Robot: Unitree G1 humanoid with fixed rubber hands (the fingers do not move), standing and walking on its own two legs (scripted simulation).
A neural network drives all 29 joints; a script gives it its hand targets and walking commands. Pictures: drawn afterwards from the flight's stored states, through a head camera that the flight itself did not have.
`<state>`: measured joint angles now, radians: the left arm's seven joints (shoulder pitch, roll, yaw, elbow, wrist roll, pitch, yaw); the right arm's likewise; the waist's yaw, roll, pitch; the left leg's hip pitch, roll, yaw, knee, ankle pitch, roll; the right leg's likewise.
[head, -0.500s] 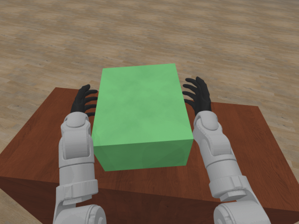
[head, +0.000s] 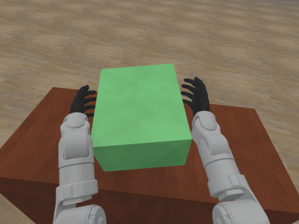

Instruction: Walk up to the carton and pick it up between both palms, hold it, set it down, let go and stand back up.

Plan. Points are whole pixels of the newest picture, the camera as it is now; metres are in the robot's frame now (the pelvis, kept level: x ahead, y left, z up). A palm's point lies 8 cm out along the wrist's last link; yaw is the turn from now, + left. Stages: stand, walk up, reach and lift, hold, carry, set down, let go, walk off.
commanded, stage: hold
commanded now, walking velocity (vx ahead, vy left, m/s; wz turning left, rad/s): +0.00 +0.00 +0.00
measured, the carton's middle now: (140, 114) +0.40 +0.01 +0.11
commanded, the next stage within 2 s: none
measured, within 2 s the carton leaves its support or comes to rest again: neither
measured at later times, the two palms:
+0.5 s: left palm (80, 115) +0.35 +0.16 +0.15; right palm (200, 110) +0.35 -0.15 +0.16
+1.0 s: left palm (79, 118) +0.35 +0.17 +0.15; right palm (199, 113) +0.35 -0.14 +0.16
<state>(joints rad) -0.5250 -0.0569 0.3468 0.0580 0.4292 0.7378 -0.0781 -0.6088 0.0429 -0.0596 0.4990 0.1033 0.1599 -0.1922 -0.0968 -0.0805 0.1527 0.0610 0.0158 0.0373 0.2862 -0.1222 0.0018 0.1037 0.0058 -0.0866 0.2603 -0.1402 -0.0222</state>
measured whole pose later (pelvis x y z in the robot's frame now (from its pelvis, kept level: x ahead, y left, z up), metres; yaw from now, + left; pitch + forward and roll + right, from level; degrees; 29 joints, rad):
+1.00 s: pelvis -0.01 +0.00 +0.00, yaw +0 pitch -13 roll +0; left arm -0.54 -0.07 0.36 0.06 0.44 0.75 -0.07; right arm -0.60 0.06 -0.08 0.49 0.08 0.15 -0.19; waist -0.09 -0.07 0.19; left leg 0.06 0.02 0.05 0.27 -0.10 0.00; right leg 0.10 0.00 -0.09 0.26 -0.13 -0.02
